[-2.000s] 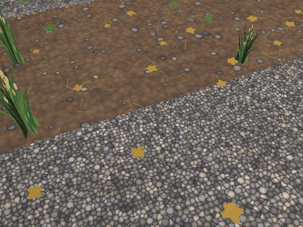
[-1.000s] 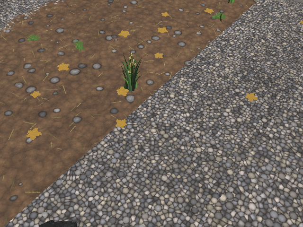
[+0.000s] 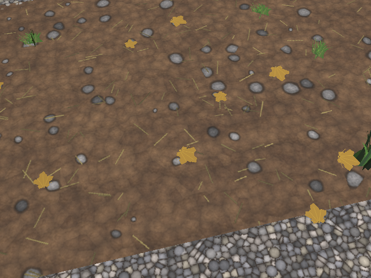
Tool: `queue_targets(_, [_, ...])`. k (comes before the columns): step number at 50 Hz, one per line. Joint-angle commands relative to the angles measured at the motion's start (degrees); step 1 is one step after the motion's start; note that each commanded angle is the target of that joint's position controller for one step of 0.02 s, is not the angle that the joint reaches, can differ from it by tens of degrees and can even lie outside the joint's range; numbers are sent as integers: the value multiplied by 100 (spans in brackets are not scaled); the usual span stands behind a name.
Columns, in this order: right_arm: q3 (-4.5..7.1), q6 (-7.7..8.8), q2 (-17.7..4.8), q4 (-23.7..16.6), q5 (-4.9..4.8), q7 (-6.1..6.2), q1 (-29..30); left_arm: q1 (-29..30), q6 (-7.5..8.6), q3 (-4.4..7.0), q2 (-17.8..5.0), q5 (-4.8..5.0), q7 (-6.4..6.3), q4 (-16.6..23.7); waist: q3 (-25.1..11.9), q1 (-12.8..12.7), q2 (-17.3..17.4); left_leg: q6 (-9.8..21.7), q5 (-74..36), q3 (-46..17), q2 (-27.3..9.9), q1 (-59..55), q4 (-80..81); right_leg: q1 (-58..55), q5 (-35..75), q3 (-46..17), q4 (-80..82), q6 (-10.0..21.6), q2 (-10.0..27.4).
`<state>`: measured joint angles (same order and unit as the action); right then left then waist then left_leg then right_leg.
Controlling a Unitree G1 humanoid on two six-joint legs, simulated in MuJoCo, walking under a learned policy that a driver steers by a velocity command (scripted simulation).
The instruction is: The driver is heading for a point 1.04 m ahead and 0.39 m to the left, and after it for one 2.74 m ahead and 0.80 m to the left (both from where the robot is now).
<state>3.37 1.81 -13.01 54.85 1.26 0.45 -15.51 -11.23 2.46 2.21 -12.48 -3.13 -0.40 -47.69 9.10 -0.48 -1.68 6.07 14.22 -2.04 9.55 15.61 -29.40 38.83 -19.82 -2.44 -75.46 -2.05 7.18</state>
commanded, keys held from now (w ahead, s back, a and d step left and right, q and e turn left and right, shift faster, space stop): w+q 0.24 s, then q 0.66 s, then no key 0.10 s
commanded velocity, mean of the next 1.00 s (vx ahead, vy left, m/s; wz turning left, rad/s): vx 0.23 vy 0.00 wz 0.59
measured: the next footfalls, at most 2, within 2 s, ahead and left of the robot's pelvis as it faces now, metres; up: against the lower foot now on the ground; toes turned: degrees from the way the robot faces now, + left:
right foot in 0.20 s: +0.28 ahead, -0.13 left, +0.00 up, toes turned +9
left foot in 0.64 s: +0.35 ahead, +0.12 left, +0.00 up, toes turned +25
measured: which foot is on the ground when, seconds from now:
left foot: down 0.00-0.20, up 0.22-0.62, down 0.64-1.00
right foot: up 0.00-0.18, down 0.20-0.64, up 0.66-1.00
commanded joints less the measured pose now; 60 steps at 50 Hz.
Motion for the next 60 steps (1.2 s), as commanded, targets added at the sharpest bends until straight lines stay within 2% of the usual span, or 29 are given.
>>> queue_targets(1, [209, 227, -1051, -485, -41, 28, 303, -204, 77, 46, -445, 68, 96, 464, -1140, -223, 467, 1093, -4013, -1516, -1651, 196, 1184, -1137, 1175, 78, 2459, -74, -67])
queue_targets(3, [226, 186, -990, -455, -92, -75, 84, 29, 96, 20, -422, 166, 102, 415, -1361, -39, 582, 857, -3852, -1405, -1470, -64, 1042, -1631, 1624, 180, 3057, 49, -358])
queue_targets(6, [244, 69, -996, -409, -106, -116, -358, 613, 88, 53, -561, 161, 118, 609, -1094, 168, 401, 627, -2723, -1931, -1569, -414, 820, -1749, 1470, 91, 3813, 163, -544])
queue_targets(7, [248, 37, -1030, -413, -80, -109, -392, 550, 107, 79, -608, 136, 130, 589, -1001, 108, 368, 546, -2295, -2096, -1559, -343, 692, -2046, 1301, 84, 4078, 197, -639])
queue_targets(9, [239, 80, -1026, -526, -81, -105, -236, -383, 216, 196, -896, 88, 53, 315, -1214, -472, 15, 281, -1758, -1914, -1111, 372, -484, -3689, 862, -208, 4748, 375, -546])
queue_targets(10, [138, 163, -638, -703, -108, -124, -284, -1193, 263, 310, -1400, 15, -42, 257, -1848, -772, -768, 63, -634, -1128, -613, 881, -2086, -4725, -106, -1526, 5160, 657, 785])
queue_targets(11, [113, 129, -457, -847, -190, -110, -830, -1144, 151, 389, -1790, 47, -94, 277, -2139, -375, -1700, -10, 2171, -431, 23, 2158, -3287, -5183, -956, -3866, 6053, 1263, 1980])
queue_targets(12, [152, 6, -824, -721, 6, -87, -722, -754, 64, 357, -1401, 133, -111, 338, -1509, -233, -846, -5, 1842, -362, -613, 2591, -3853, -4506, -2131, -4018, 6101, 1407, 1892])
queue_targets(13, [179, -46, -874, -715, 60, -135, -388, -315, 56, 238, -921, 165, -96, 460, -776, -199, -253, -56, 1303, -339, -785, 2548, -3898, -3806, -1558, -3165, 6154, 1295, 1552])
queue_targets(14, [169, -74, -750, -726, 47, -168, -241, -35, 70, 175, -702, 168, -80, 468, -422, -69, -121, -151, 998, -287, -941, 2386, -3721, -3339, -108, -2214, 6181, 1201, 1262])
queue_targets(17, [179, -229, -645, -682, 93, -197, -406, -150, 226, 156, -634, 215, -66, 324, -710, 168, -513, -430, 688, -50, -1006, 1720, -3604, -3076, 4025, -574, 5871, 1110, 877])
queue_targets(20, [139, -318, -527, -912, 13, -252, -8, -151, 252, 202, -749, 262, -53, 260, -972, 214, -504, -581, 231, 86, -999, 1794, -3070, -3261, 4870, 152, 5840, 1129, 835])
queue_targets(24, [14, -329, -366, -1175, -3, -335, 579, -56, 141, 217, -817, 278, -76, 229, -1009, 111, -630, -576, -778, 437, -1039, 1165, -1680, -2969, 4365, 954, 5782, 956, 646])
queue_targets(27, [15, -326, -481, -1317, 40, -362, 858, -264, 89, 287, -1032, 278, -53, 140, -1048, -12, -631, -467, -639, 625, -947, 811, -990, -3160, 4233, 1032, 5459, 900, 789])
queue_targets(31, [113, -225, -691, -1216, 128, -313, 337, -356, -78, 361, -1193, 296, -94, 93, -1355, 220, -332, -120, -496, 677, -698, -99, 135, -3332, 4018, 1193, 3809, 644, 783])
queue_targets(32, [218, -126, -1051, -1130, 195, -228, -110, -674, -113, 349, -1143, 272, -76, 106, -1715, 400, 432, 103, -1949, -75, -1169, -1031, 559, -2704, 2902, 1370, 2523, 339, 493])
queue_targets(33, [401, -123, -1881, -1291, 127, -160, -75, -989, -177, 215, -598, 268, -12, 446, -2130, 95, 1829, 1028, -4856, -2510, -3072, -2347, 391, -792, -1704, 1510, 742, -20, -496])
queue_targets(34, [437, -199, -1782, -1217, -191, -143, -627, -757, -320, 244, -853, 143, -53, 411, -2737, 515, 1028, 1561, -4742, -2841, -3193, -2323, 481, -720, -2049, 340, 170, 5, -627])
queue_targets(36, [287, -303, -1231, -1252, -132, -52, 73, -209, -366, 219, -829, 246, -76, 471, -1548, 316, 647, 1299, -3030, -2048, -2606, -1317, 929, -374, -1128, 88, 371, 56, -349])
queue_targets(37, [214, -332, -1003, -1299, -106, -6, 409, -55, -357, 233, -876, 209, -87, 478, -1201, 166, 648, 992, -2565, -1795, -2226, -947, 1077, -437, -742, 32, 786, 80, -273])
queue_targets(39, [168, -330, -883, -1342, -87, 8, 568, -299, -440, 254, -937, 123, -66, 372, -1252, -8, 691, 787, -2636, -1533, -1914, -608, 1135, -878, -418, 65, 1073, 71, -375])
queue_targets(41, [220, -274, -1042, -1320, -72, -46, 471, -373, -506, 237, -828, 157, -46, 359, -1424, -38, 549, 761, -2564, -1558, -1841, -568, 1138, -1043, -346, 62, 1313, 44, -486])
queue_targets(46, [270, -332, -1134, -1305, -32, -54, 347, 31, -583, 224, -789, 185, -80, 507, -1267, 118, 784, 711, -490, -2018, -1719, -396, 1464, -979, -222, -29, 2091, -20, -593])
queue_targets(53, [213, -363, -1016, -1181, 63, -60, 344, 27, -482, 161, -709, 287, -141, 489, -1207, 208, 897, 587, -313, -2290, -1721, -88, 1399, -1939, -435, 127, 3289, 223, -833])
queue_targets(56, [167, -414, -961, -1069, -41, -12, 388, -511, -403, 117, -603, 292, -177, 319, -1162, -61, 772, 281, -460, -2323, -1573, 189, 1117, -2945, 234, 255, 5020, 458, -942])
queue_targets(57, [121, -404, -817, -1036, -78, 21, 270, -481, -354, 124, -734, 232, -204, 330, -1082, -17, 437, -10, -33, -2165, -1331, 460, 877, -3249, 395, -167, 5688, 562, -581])
queue_targets(58, [22, -373, -447, -1030, -111, 37, -46, -359, -309, 137, -1053, 117, -228, 458, -1256, 162, -636, -317, 897, -1493, -762, 733, -170, -3491, 90, -1575, 6335, 833, 697])
queue_targets(59, [115, -361, -748, -1042, -102, 71, 233, 121, -296, 166, -1328, 120, -181, 572, -757, 126, -954, -420, 1401, -552, -25, 892, -797, -2392, 747, -2352, 6584, 1375, 1404])
queue_targets(60, [161, -367, -896, -999, 18, 51, 326, 127, -261, 126, -1094, 146, -162, 489, -657, 162, -534, -464, 1309, -705, -308, 409, -1557, -2006, 1284, -2024, 6426, 1560, 1275])
Keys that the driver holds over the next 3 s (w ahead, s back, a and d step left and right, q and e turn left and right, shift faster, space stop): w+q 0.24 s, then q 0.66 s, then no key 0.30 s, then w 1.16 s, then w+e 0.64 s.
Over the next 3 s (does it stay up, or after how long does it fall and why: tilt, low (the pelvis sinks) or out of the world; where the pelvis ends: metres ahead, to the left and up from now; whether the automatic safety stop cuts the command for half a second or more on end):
stays up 0.91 0.49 0.01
